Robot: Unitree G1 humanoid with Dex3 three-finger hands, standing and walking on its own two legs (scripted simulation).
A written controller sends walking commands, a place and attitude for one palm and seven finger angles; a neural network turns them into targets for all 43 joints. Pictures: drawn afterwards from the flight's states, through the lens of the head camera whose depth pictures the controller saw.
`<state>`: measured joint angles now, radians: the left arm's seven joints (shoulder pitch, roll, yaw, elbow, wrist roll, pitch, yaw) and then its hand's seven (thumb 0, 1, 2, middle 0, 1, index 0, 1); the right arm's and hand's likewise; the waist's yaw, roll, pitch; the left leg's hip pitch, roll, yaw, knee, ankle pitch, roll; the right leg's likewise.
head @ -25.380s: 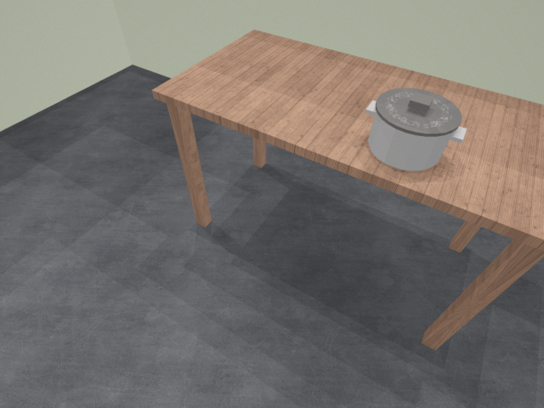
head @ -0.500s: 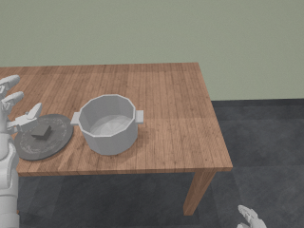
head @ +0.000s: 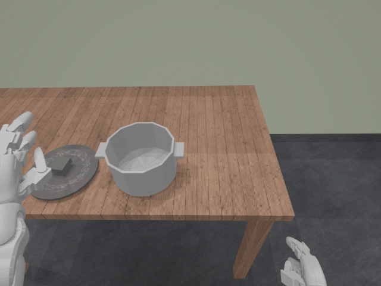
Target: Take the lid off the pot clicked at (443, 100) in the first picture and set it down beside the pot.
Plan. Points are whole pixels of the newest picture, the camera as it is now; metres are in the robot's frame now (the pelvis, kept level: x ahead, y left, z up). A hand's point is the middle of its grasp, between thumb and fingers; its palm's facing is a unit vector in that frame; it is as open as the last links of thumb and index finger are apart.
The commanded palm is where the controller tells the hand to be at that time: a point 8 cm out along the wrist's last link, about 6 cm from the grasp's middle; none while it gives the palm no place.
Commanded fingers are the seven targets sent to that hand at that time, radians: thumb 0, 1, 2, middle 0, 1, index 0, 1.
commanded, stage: draw the hand back to the body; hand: left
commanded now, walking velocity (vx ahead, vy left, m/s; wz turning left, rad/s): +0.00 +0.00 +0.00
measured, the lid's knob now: (60, 164) +0.41 +0.44 -0.04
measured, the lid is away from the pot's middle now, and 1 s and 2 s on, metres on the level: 0.24 0.24 0.24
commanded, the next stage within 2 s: step back with the hand held close in 0.66 s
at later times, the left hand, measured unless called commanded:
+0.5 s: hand (35, 214) +0.18 +0.26 +0.15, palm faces +0.35 -0.86 -0.37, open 7.4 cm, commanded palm +0.12 +0.30 +0.17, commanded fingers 0.00 0.90 0.90 -0.20 -0.30 -0.20 -0.30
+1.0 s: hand (19, 218) +0.16 +0.28 +0.16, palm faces +0.31 -0.85 -0.43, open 7.4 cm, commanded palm +0.10 +0.32 +0.17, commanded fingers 0.00 0.90 0.90 -0.20 -0.30 -0.20 -0.30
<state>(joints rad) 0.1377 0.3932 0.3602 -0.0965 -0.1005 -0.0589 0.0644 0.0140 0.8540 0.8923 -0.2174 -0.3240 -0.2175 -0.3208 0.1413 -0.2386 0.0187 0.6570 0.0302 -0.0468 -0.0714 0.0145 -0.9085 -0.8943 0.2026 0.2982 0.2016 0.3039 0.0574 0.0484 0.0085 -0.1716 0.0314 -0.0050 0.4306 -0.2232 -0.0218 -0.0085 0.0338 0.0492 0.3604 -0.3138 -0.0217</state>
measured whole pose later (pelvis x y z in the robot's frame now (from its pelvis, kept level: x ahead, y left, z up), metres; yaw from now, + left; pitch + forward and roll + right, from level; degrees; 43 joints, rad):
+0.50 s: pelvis -0.01 +0.02 +0.00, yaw +0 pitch -4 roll -1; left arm 0.48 0.36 0.28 -0.44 -0.09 -0.08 0.06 0.02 0.89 0.90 -0.21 -0.30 -0.21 -0.30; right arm 0.15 -0.21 0.03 0.64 0.00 -0.06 -0.07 0.02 -0.91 -0.89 0.20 0.30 0.20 0.30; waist 0.06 0.04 0.01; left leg -0.16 0.01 0.00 0.45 -0.22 0.00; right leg 0.02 0.01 0.05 0.34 -0.29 0.01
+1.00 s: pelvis -0.03 +0.04 +0.00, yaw -1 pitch -1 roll -1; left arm 0.54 0.38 0.34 -0.53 -0.06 -0.16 0.05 0.01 0.89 0.90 -0.21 -0.30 -0.21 -0.30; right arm 0.16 -0.22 0.03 0.57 0.01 -0.04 -0.07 0.02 -0.91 -0.89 0.20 0.30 0.20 0.30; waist 0.03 0.02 0.00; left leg -0.28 0.00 0.02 0.49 -0.21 0.03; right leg -0.11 0.00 0.07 0.40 -0.28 0.04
